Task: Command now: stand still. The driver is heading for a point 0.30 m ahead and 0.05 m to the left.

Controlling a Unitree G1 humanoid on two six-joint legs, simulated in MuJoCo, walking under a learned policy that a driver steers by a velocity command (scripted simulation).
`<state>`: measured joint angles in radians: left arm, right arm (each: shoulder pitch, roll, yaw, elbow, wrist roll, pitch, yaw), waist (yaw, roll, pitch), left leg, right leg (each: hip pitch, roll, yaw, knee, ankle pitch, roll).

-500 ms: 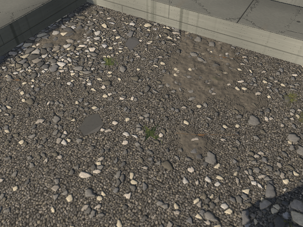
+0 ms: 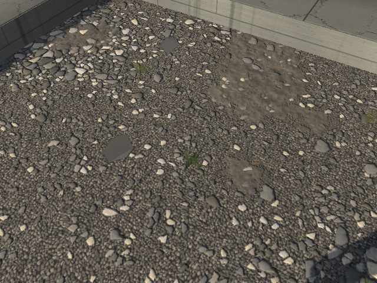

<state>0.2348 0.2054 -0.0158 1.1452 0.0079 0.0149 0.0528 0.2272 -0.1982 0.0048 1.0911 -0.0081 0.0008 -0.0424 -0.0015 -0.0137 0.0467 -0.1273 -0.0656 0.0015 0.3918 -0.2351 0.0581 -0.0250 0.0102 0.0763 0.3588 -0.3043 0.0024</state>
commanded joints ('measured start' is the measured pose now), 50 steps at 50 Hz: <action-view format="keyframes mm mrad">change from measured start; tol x32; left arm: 1 64 84 10 0 1 -4 3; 50 261 -26 26 -48 37 -32 -26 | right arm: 1 52 -97 -17 -4 0 -2 -3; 50 1 -18 -15 -78 1 -56 12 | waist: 1 -1 8 -1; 37 20 -81 125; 45 -56 163 -419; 50 40 31 -14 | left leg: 1 58 144 -116 -36 345 13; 9 29 138 -120 -52 245 11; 17 -76 325 -498 -243 -656 207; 32 -650 88 -16 715 50 16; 42 -77 -25 121 128 218 76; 45 476 517 -424 149 1309 351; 50 -186 293 -129 -146 585 212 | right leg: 1 -88 -83 41 -30 281 -30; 19 -351 -18 -83 357 -183 -88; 26 60 -379 478 -287 -493 -218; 41 3 -184 -139 103 1181 -80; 43 -53 -157 -147 382 926 -73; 45 -351 45 -104 978 -347 -35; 50 -247 -58 -46 710 -135 -21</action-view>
